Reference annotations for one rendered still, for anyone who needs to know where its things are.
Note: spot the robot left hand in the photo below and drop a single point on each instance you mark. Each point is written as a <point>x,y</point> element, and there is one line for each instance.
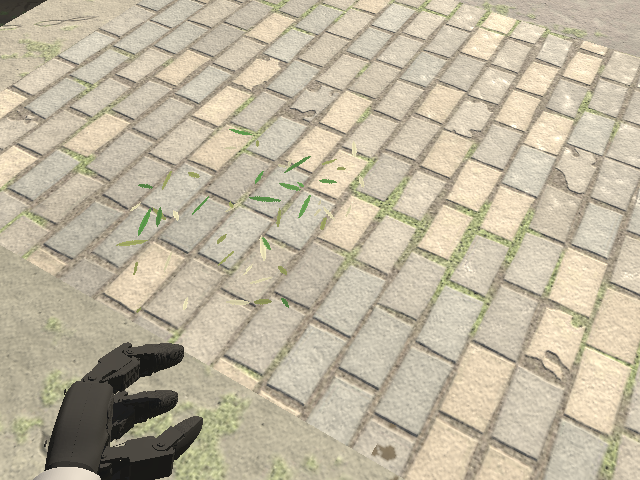
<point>91,417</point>

